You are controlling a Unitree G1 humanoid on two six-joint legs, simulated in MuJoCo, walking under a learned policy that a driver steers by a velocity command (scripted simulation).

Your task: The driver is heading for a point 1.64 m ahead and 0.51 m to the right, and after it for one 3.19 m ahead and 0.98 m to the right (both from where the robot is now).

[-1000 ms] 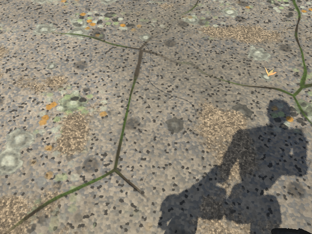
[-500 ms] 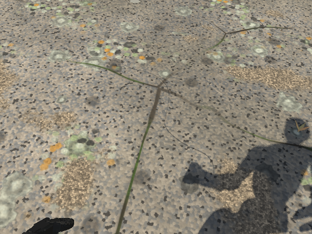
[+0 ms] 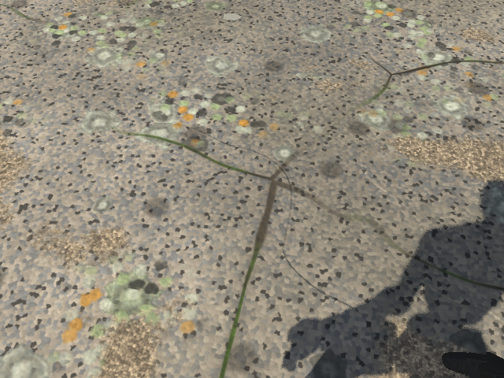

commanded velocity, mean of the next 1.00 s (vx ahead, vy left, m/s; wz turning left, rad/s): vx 0.03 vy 0.00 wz -0.47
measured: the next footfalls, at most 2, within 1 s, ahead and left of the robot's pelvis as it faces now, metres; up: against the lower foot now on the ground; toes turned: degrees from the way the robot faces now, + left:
right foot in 0.40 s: +0.05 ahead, -0.14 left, +0.00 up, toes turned -17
left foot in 0.86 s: +0.14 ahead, +0.04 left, +0.00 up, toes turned -29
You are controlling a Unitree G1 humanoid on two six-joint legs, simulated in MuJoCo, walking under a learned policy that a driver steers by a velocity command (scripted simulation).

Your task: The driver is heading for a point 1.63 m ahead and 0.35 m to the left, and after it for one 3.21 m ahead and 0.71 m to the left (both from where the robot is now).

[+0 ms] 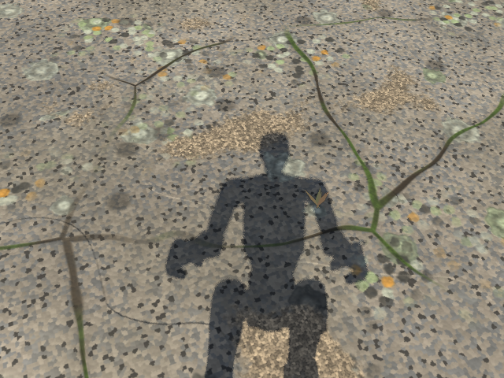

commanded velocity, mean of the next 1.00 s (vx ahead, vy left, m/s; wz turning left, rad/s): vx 0.29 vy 0.00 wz -0.04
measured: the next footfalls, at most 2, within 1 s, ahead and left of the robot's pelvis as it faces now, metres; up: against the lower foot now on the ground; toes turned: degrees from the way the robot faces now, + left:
right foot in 0.14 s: +0.02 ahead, -0.15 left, +0.00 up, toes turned +3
right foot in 0.88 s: +0.38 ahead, -0.15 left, +0.00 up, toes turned -1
